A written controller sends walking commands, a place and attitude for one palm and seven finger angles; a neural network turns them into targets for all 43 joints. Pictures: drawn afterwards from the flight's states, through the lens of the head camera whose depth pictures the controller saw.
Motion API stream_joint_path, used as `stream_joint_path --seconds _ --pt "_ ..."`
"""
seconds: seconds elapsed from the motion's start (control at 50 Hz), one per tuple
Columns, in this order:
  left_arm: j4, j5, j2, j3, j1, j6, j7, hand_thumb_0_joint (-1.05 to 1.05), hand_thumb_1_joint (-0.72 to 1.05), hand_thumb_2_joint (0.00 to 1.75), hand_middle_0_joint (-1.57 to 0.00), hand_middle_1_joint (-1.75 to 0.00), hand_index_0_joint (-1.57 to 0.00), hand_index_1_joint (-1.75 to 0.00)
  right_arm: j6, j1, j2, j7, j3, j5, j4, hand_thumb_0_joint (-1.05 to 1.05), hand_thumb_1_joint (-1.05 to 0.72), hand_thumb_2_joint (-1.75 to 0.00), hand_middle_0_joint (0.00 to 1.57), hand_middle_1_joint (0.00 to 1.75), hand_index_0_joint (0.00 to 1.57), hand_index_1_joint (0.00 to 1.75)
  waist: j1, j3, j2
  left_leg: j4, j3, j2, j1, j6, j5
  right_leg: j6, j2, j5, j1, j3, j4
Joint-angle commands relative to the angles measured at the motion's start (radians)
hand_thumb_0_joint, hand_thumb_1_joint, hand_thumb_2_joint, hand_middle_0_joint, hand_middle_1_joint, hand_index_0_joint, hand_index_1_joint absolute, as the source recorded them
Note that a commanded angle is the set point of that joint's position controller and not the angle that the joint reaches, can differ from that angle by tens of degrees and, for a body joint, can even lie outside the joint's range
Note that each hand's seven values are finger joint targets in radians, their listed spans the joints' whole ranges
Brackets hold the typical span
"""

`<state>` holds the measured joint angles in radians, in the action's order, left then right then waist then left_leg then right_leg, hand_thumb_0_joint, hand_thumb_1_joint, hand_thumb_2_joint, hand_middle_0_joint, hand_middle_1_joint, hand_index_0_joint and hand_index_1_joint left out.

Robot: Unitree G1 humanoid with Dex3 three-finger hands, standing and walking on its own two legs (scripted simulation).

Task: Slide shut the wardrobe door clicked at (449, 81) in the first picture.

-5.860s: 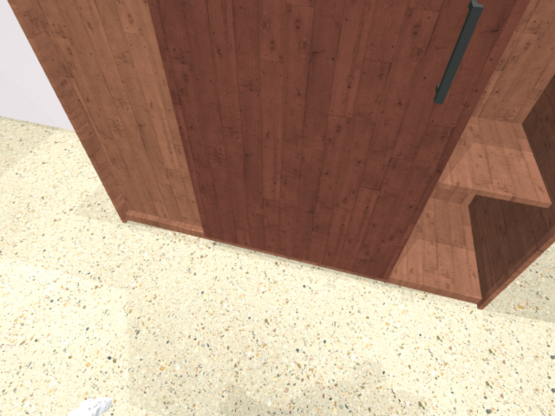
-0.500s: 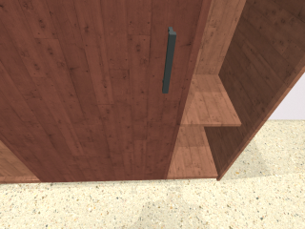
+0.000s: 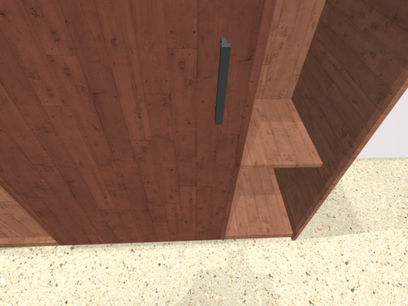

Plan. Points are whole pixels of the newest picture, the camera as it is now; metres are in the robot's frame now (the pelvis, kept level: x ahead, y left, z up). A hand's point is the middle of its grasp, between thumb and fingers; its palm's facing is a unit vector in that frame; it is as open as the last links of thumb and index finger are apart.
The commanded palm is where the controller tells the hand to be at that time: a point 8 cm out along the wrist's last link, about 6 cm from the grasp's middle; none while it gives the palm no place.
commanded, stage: look again from close up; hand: left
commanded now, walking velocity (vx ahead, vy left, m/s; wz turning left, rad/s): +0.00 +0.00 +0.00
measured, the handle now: (220, 83) +0.53 +0.00 +0.18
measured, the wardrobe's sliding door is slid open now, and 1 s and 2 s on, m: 0.36 0.36 0.36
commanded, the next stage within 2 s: shuffle to correct the standing spot in 1.36 s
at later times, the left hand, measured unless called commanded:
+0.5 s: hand out of the picture +0.02 +0.17 -0.17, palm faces -0.01 -0.97 -0.24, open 7.4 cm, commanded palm none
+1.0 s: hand out of the picture +0.07 +0.19 -0.16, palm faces -0.02 -0.96 -0.28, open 7.4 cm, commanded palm none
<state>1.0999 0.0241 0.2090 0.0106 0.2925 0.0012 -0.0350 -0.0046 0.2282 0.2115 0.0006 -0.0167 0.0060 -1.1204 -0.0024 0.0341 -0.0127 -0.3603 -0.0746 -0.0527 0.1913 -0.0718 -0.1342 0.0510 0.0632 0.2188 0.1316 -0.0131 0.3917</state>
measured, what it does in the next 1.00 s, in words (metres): stands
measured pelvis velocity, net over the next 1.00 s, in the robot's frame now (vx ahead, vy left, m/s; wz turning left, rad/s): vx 0.02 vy -0.03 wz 0.00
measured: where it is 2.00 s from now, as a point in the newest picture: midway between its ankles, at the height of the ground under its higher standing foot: outside the picture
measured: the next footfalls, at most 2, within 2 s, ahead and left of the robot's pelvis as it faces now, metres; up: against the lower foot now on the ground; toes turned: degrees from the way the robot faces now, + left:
none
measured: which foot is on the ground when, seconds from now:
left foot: down 0.00-1.00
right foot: down 0.00-1.00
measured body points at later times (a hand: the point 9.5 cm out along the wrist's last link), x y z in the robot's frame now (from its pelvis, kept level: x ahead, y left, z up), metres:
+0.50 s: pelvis +0.01 -0.02 +0.00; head +0.02 -0.02 +0.45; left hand +0.02 +0.22 -0.15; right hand +0.03 -0.28 -0.15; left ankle +0.04 +0.07 -0.74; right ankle +0.00 -0.15 -0.74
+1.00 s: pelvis +0.02 -0.03 +0.00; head +0.03 -0.03 +0.45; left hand +0.07 +0.24 -0.14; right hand +0.09 -0.31 -0.14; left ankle +0.04 +0.07 -0.74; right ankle +0.00 -0.15 -0.74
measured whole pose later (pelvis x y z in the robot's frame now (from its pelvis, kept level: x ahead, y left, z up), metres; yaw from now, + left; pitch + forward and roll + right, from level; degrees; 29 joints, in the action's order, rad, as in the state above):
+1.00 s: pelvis +0.02 -0.03 +0.00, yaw +0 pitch -1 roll +0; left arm 1.09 0.02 0.28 0.01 0.19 0.01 -0.01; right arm -0.02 0.14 0.28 0.00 0.00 0.01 -1.13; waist 0.00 0.03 -0.01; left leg -0.34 -0.05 -0.01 0.16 -0.02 -0.15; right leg 0.00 0.01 0.23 0.09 -0.03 0.34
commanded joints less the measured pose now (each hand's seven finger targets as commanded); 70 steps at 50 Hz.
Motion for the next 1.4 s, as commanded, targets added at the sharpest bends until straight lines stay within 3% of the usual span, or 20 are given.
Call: stream_joint_path --seconds 0.0,0.28,0.56,0.64,0.82,1.0,1.38 --pt "-0.032 0.000 0.123 -0.025 0.039 0.019 -0.006 0.00 0.90 0.90 -0.20 -0.30 -0.20 -0.30 -0.016 0.009 0.154 0.012 -0.027 -0.001 0.047 0.00 -0.90 -0.90 0.20 0.30 0.20 0.30 0.004 0.041 0.003 0.118 0.175 0.163 0.004 0.046 -0.152 -0.054 0.051 0.009 0.081 0.054 -0.074" --pt "-0.036 -0.001 0.138 -0.029 0.016 0.023 -0.002 0.00 0.90 0.90 -0.20 -0.30 -0.20 -0.30 -0.016 -0.003 0.158 0.012 -0.024 0.000 0.042 0.00 -0.90 -0.90 0.20 0.30 0.20 0.30 0.004 0.037 0.010 0.107 0.167 0.163 -0.002 0.050 -0.147 -0.062 0.050 0.031 0.094 0.067 -0.087" --pt "-0.043 -0.006 0.180 -0.035 -0.031 0.033 0.002 0.00 0.90 0.90 -0.20 -0.30 -0.20 -0.30 -0.024 -0.038 0.187 0.013 -0.020 0.000 0.038 0.00 -0.90 -0.90 0.20 0.30 0.20 0.30 0.002 -0.018 0.009 0.059 0.144 0.166 -0.048 0.048 0.026 -0.071 0.061 -0.061 0.049 0.081 -0.096" --pt "-0.044 -0.006 0.191 -0.034 -0.049 0.032 0.004 0.00 0.90 0.90 -0.20 -0.30 -0.20 -0.30 -0.023 -0.053 0.197 0.013 -0.017 0.000 0.037 0.00 -0.90 -0.90 0.20 0.30 0.20 0.30 0.002 -0.001 0.003 0.063 0.145 0.167 -0.042 0.050 0.025 -0.071 0.060 -0.059 0.050 0.084 -0.104" --pt "-0.050 -0.006 0.222 -0.037 -0.082 0.031 0.009 0.00 0.90 0.90 -0.20 -0.30 -0.20 -0.30 -0.024 -0.080 0.222 0.012 -0.015 0.001 0.042 0.00 -0.90 -0.90 0.20 0.30 0.20 0.30 0.000 -0.013 0.005 0.073 0.149 0.173 -0.055 0.051 0.039 -0.069 0.061 -0.069 0.034 0.082 -0.115" --pt "-0.050 -0.007 0.248 -0.043 -0.109 0.034 0.013 0.00 0.90 0.90 -0.20 -0.30 -0.20 -0.30 -0.032 -0.108 0.253 0.015 -0.014 0.002 0.049 0.00 -0.90 -0.90 0.20 0.30 0.20 0.30 0.001 -0.059 0.017 0.069 0.148 0.181 -0.098 0.050 0.134 -0.068 0.068 -0.155 -0.001 0.077 -0.110" --pt "-0.045 -0.008 0.277 -0.047 -0.129 0.033 0.017 0.00 0.90 0.90 -0.20 -0.30 -0.20 -0.30 -0.032 -0.126 0.280 0.017 -0.010 0.003 0.050 0.00 -0.90 -0.90 0.20 0.30 0.20 0.30 0.000 -0.063 0.009 0.075 0.148 0.184 -0.118 0.052 0.169 -0.069 0.073 -0.192 -0.021 0.077 -0.124"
